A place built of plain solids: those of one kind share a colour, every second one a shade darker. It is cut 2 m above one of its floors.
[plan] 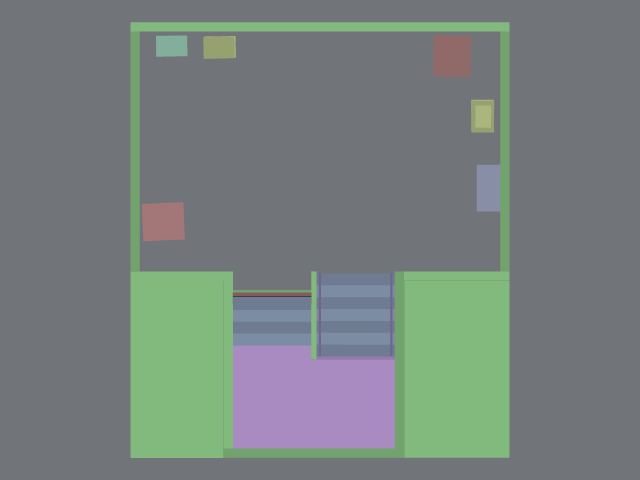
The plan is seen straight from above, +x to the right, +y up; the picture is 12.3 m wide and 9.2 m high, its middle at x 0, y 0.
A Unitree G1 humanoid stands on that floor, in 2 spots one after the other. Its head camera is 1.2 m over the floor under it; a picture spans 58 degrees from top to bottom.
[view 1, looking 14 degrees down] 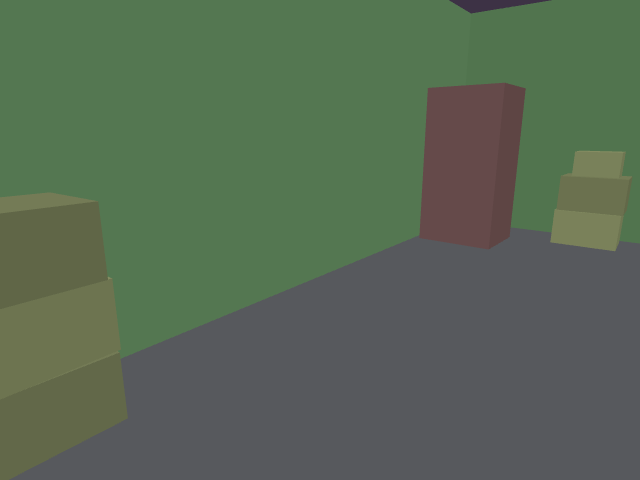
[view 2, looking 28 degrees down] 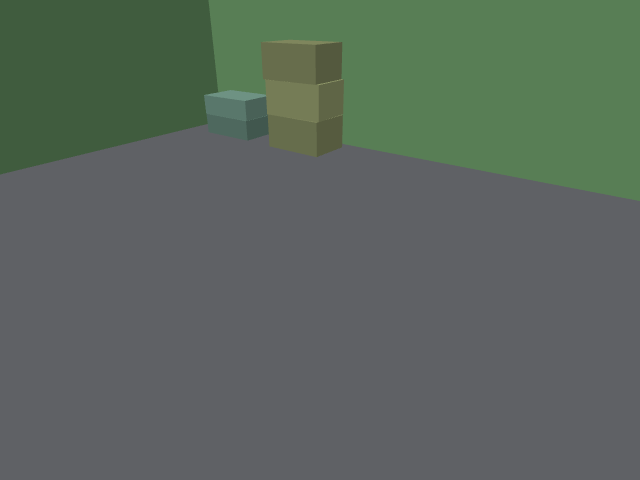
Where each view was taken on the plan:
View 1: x -2.40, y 1.83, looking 38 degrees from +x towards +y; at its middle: wall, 3.64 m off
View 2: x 0.68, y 0.36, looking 126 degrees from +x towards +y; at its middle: ground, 2.56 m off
